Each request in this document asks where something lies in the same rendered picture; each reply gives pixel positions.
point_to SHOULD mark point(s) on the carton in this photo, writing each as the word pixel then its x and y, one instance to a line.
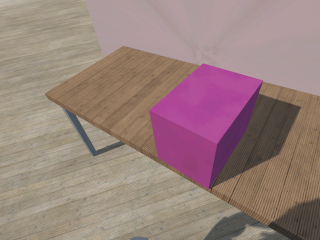
pixel 198 125

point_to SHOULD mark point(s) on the table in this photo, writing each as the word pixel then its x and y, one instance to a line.
pixel 272 175

